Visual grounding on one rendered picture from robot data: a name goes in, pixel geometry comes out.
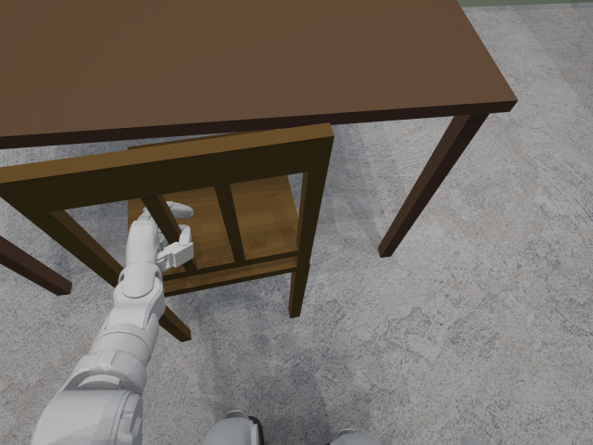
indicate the robot left shin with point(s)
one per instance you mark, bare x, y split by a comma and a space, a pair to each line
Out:
232, 414

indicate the left robot forearm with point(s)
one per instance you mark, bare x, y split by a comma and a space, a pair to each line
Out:
124, 345

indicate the chair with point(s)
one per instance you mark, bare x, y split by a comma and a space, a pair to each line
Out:
245, 224

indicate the table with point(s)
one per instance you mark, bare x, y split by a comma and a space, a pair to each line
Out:
88, 71

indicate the robot right shin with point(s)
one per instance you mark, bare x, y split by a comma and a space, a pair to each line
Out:
344, 431

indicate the robot left hand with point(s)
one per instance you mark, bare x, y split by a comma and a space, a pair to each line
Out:
145, 240

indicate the robot shin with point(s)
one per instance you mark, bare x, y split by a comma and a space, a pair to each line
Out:
344, 431
232, 414

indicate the robot left upper arm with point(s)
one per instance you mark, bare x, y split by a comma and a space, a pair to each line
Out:
93, 417

